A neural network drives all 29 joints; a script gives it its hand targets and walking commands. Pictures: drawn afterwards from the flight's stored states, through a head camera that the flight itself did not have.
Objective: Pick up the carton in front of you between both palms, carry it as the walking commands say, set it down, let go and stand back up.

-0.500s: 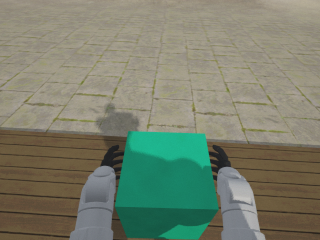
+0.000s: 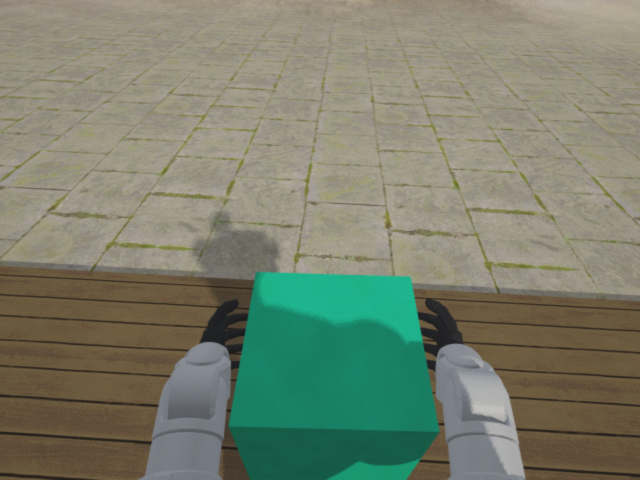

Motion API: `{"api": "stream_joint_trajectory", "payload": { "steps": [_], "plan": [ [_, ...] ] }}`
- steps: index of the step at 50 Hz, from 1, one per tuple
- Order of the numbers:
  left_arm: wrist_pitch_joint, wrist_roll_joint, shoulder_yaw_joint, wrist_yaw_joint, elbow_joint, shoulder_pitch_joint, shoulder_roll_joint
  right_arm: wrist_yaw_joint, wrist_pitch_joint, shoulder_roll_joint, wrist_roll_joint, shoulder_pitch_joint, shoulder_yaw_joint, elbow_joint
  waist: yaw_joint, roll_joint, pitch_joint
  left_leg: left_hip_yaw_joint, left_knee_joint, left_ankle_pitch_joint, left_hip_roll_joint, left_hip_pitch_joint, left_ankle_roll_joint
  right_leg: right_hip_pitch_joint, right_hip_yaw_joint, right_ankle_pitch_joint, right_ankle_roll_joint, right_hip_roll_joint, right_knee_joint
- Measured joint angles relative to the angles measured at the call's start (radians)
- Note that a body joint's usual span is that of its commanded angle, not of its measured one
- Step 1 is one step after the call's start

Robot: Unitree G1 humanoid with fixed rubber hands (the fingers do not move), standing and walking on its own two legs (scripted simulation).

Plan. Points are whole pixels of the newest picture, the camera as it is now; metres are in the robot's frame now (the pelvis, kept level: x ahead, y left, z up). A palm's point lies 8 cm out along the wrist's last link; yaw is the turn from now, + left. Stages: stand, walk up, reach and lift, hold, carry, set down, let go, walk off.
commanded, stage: carry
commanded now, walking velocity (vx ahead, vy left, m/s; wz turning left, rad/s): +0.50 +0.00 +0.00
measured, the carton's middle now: (329, 386) +0.29 +0.00 -0.03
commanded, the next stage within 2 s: none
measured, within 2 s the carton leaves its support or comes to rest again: neither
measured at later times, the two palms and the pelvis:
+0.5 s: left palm (230, 265) +0.42 +0.15 +0.08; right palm (429, 266) +0.42 -0.15 +0.08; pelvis +0.16 +0.00 -0.01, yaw -2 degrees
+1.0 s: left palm (290, 172) +0.72 +0.09 +0.06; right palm (429, 174) +0.73 -0.21 +0.06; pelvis +0.46 -0.07 +0.00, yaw +1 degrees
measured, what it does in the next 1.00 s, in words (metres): walks ahead: left foot, then right foot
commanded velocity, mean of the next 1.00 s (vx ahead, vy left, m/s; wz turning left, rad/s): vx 0.50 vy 0.00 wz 0.00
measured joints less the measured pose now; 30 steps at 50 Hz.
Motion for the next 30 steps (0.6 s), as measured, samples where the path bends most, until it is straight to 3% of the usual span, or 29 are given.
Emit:
{"api": "stream_joint_trajectory", "payload": {
  "steps": [4, 6, 8, 10, 13, 19, 20, 22, 24, 26, 28, 30],
  "plan": [
    [0.022, -0.034, -0.009, 0.009, -0.06, 0.03, 0.007, -0.018, 0.027, -0.004, 0.028, 0.021, 0.034, -0.054, 0.01, 0.009, -0.071, 0.023, 0.043, -0.067, 0.01, -0.074, 0.007, -0.11, -0.04, -0.154, 0.001, -0.018, 0.111],
    [0.042, -0.059, -0.016, 0.017, -0.105, 0.036, 0.012, -0.031, 0.051, -0.006, 0.043, 0.03, 0.051, -0.104, 0.012, 0.02, -0.09, 0.028, 0.065, -0.039, 0.023, -0.101, 0.005, -0.133, -0.08, -0.124, -0.004, -0.022, 0.111],
    [0.075, -0.083, -0.03, 0.026, -0.147, 0.042, 0.011, -0.039, 0.091, -0.011, 0.063, 0.052, 0.058, -0.171, 0.006, 0.034, -0.112, 0.019, 0.118, -0.1, 0.039, -0.131, 0.004, -0.128, -0.1, -0.062, -0.016, -0.011, 0.084],
    [0.118, -0.095, -0.054, 0.04, -0.185, 0.043, 0.006, -0.046, 0.138, -0.023, 0.089, 0.076, 0.058, -0.234, -0.001, 0.026, -0.136, 0.054, 0.237, -0.201, 0.05, -0.193, 0.006, -0.127, -0.118, -0.041, -0.029, -0.015, 0.07],
    [0.198, -0.109, -0.086, 0.062, -0.254, 0.062, 0.011, -0.062, 0.217, -0.039, 0.13, 0.085, 0.068, -0.293, -0.004, -0.002, -0.153, 0.118, 0.343, -0.24, 0.048, -0.282, 0.008, -0.097, -0.122, -0.056, -0.033, -0.036, 0.006],
    [0.324, -0.139, -0.092, 0.081, -0.443, 0.097, 0.015, -0.075, 0.325, -0.022, 0.16, 0.096, 0.082, -0.439, 0.011, -0.031, -0.147, 0.212, 0.139, -0.095, 0.025, -0.32, 0.001, -0.019, -0.112, -0.076, -0.011, -0.065, -0.077],
    [0.339, -0.145, -0.091, 0.081, -0.471, 0.104, 0.015, -0.076, 0.338, -0.013, 0.157, 0.101, 0.084, -0.466, 0.014, -0.03, -0.145, 0.234, 0.074, -0.054, 0.021, -0.297, 0.003, -0.015, -0.11, -0.105, -0.005, -0.067, -0.05],
    [0.364, -0.154, -0.08, 0.081, -0.519, 0.118, 0.017, -0.078, 0.359, -0.015, 0.155, 0.104, 0.111, -0.495, 0.021, -0.035, -0.146, 0.266, 0.028, 0.06, 0.018, -0.261, 0.042, -0.05, -0.109, -0.194, 0.002, -0.08, 0.096],
    [0.393, -0.163, -0.063, 0.083, -0.537, 0.136, 0.018, -0.085, 0.38, -0.016, 0.151, 0.105, 0.136, -0.485, 0.015, -0.033, -0.148, 0.284, 0.075, 0.024, 0.021, -0.253, 0.072, -0.159, -0.119, -0.234, -0.01, -0.082, 0.352],
    [0.425, -0.169, -0.06, 0.088, -0.537, 0.136, 0.018, -0.093, 0.414, -0.017, 0.156, 0.111, 0.138, -0.491, 0.006, -0.013, -0.142, 0.285, 0.063, -0.027, 0.03, -0.216, 0.075, -0.275, -0.14, -0.228, -0.027, -0.076, 0.548],
    [0.446, -0.174, -0.06, 0.089, -0.53, 0.122, 0.017, -0.101, 0.44, -0.018, 0.162, 0.113, 0.129, -0.507, -0.006, -0.001, -0.135, 0.28, 0.011, -0.031, 0.034, -0.163, 0.062, -0.365, -0.164, -0.173, -0.031, -0.085, 0.598],
    [0.455, -0.173, -0.062, 0.091, -0.525, 0.102, 0.016, -0.107, 0.454, -0.017, 0.165, 0.104, 0.118, -0.518, -0.019, 0.007, -0.128, 0.274, -0.051, -0.027, 0.036, -0.105, 0.052, -0.429, -0.181, -0.106, -0.021, -0.097, 0.543]
  ]
}}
